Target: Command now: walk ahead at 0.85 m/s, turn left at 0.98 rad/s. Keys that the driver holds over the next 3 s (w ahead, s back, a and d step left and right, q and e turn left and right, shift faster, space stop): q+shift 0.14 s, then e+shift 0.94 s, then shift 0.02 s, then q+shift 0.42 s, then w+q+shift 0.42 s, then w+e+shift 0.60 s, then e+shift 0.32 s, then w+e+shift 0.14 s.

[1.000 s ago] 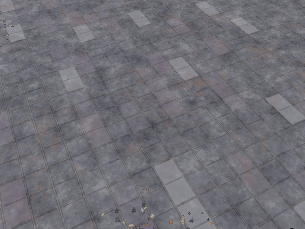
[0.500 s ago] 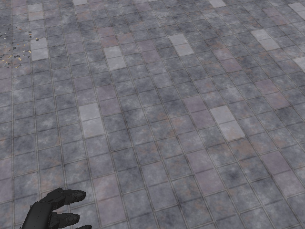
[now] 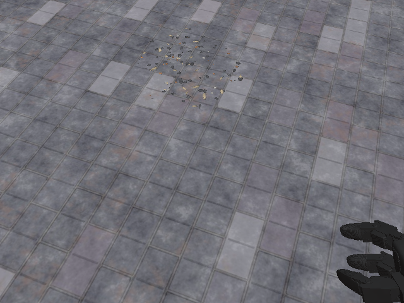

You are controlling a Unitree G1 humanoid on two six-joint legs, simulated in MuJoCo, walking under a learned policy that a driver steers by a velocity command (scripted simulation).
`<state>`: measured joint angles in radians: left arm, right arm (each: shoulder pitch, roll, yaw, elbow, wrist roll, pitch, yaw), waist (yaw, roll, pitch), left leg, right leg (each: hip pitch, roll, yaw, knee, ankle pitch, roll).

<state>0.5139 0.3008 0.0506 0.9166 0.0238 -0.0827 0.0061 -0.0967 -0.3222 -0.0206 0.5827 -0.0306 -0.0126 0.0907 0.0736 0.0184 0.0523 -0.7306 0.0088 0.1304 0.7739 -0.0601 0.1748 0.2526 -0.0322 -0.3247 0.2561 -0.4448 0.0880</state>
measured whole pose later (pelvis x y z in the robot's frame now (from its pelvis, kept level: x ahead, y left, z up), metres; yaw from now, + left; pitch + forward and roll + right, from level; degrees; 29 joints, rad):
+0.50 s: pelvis +0.34 +0.00 +0.01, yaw +8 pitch -1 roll +2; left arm 0.27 0.25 0.01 0.75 0.03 -0.02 -0.03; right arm 0.26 -0.25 -0.03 0.82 -0.02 -0.03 -0.04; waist -0.01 -0.04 0.07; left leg -0.08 -0.14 0.13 0.61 -0.39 0.11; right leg -0.45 0.02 -0.07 0.58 -0.07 -0.10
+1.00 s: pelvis +0.42 +0.04 +0.03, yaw -19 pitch +2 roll +1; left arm 0.25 0.35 0.11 0.69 0.02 0.07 -0.01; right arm 0.12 -0.31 -0.02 0.72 0.00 0.01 -0.04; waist 0.06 -0.02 0.05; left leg -0.34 -0.10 -0.16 0.57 -0.33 0.00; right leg -0.33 0.23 0.38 0.44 -0.08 -0.05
